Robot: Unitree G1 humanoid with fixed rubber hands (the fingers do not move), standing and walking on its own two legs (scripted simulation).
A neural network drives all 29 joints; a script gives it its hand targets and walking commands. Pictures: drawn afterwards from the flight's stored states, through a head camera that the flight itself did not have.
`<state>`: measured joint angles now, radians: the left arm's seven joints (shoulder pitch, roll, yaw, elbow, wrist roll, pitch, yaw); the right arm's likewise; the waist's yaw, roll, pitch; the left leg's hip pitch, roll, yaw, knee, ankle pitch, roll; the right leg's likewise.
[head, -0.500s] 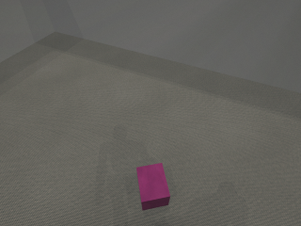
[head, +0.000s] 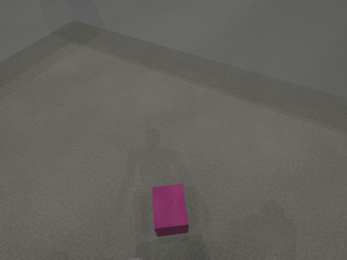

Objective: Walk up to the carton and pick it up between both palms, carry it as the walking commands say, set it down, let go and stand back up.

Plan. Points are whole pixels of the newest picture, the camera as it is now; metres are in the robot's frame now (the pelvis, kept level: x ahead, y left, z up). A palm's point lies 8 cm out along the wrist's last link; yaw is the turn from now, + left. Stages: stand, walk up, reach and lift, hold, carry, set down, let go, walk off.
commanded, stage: walk up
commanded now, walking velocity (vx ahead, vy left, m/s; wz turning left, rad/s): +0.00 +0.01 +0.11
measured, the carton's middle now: (170, 210) +0.43 +0.03 -0.69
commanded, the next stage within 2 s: stand in 0.34 s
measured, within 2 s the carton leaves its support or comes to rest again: neither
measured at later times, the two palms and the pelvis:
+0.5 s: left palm out of the picture +0.00 +0.24 -0.15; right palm out of the picture +0.04 -0.21 -0.14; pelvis +0.01 +0.02 +0.00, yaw +2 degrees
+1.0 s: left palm out of the picture -0.03 +0.20 -0.14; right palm out of the picture -0.01 -0.23 -0.14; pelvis +0.01 -0.01 +0.01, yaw +3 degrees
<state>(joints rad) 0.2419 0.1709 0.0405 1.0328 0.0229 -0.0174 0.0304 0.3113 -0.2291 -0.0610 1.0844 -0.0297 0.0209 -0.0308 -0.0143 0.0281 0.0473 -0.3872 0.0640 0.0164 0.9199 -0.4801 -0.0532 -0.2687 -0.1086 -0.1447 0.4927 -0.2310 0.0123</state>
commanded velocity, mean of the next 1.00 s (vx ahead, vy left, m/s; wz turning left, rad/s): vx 0.00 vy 0.00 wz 0.03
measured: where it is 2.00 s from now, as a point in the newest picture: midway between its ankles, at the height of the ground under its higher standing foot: outside the picture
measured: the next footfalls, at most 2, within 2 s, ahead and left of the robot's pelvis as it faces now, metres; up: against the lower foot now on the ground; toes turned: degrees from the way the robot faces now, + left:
left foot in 0.24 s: +0.04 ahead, +0.12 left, +0.00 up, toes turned -6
right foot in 0.52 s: +0.05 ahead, -0.11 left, +0.00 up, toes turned +9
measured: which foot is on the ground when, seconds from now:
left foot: up 0.00-0.22, down 0.24-1.00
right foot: down 0.00-0.24, up 0.26-0.50, down 0.52-1.00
